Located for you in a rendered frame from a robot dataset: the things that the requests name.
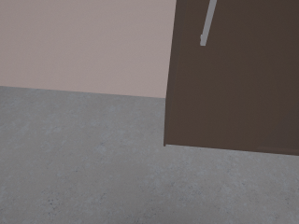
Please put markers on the wardrobe door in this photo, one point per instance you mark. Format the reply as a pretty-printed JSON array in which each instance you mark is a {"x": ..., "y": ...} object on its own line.
[
  {"x": 234, "y": 91},
  {"x": 286, "y": 133}
]

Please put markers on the handle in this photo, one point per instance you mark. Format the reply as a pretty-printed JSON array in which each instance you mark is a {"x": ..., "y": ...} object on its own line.
[{"x": 209, "y": 16}]

